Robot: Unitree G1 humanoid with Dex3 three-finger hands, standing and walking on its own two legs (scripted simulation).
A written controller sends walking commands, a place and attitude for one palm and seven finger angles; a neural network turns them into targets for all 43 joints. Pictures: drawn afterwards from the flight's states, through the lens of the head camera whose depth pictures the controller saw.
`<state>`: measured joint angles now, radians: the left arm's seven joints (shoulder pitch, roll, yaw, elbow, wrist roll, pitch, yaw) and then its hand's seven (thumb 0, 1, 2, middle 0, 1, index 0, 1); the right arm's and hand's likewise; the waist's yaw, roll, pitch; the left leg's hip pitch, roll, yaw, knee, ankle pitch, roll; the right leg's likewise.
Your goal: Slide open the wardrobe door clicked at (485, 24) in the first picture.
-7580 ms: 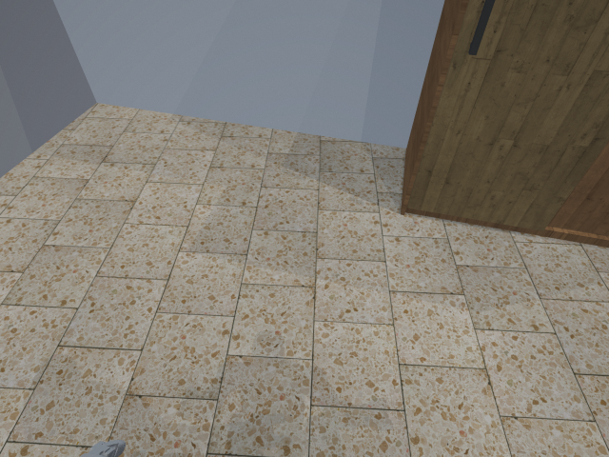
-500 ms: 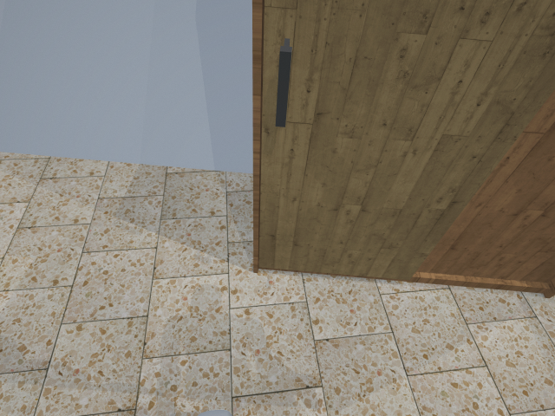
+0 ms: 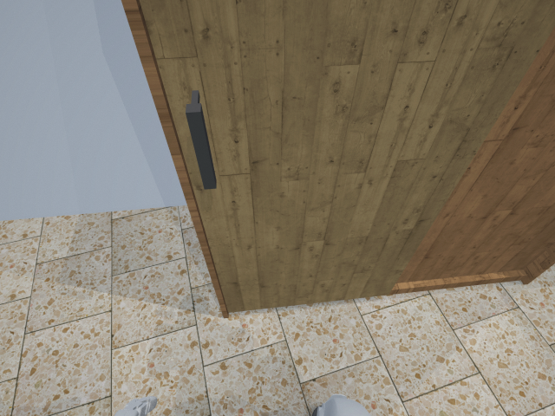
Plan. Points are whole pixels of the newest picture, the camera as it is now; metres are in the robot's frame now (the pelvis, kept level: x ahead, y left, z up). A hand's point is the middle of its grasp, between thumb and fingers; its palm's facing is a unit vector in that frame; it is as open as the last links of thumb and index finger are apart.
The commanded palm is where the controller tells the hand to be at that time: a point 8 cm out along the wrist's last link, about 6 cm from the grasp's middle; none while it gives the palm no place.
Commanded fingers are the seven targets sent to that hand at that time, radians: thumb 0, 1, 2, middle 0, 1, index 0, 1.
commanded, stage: come to a stop and stand still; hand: left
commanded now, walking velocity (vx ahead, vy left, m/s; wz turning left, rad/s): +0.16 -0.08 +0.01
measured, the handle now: (203, 142) +0.52 +0.12 +0.10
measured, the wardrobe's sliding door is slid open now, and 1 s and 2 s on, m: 0.00 0.00 0.00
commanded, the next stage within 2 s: none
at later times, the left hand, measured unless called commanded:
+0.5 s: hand out of the picture +0.11 +0.20 -0.18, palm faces +0.09 -0.96 -0.25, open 7.3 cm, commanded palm none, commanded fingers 0.00 0.90 0.90 -0.20 -0.30 -0.20 -0.30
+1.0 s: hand out of the picture -0.01 +0.20 -0.16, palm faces +0.03 -0.97 -0.23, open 7.4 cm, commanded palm none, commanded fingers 0.00 0.90 0.90 -0.20 -0.30 -0.20 -0.30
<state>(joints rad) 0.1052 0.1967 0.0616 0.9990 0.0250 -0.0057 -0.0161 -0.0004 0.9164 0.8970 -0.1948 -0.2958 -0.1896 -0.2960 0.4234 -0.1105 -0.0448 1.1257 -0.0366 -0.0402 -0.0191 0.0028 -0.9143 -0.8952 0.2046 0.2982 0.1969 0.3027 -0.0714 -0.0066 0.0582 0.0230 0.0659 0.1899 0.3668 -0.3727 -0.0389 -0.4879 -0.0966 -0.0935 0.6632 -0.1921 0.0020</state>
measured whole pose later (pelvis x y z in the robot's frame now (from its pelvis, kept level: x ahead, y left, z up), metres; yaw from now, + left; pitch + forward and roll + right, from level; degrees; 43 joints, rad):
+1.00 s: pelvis -0.01 +0.02 +0.01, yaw +0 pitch -1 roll +1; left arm 0.29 0.14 0.01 1.12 0.01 0.01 0.04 0.00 0.91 0.90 -0.20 -0.30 -0.19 -0.30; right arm 0.25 -0.18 -0.04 1.09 -0.01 0.02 -0.02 0.00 -0.93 -0.90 0.20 0.30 0.20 0.30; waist -0.02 0.03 0.02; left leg -0.25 -0.01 0.09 0.40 -0.13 0.03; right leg -0.10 -0.02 -0.02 0.44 -0.32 0.00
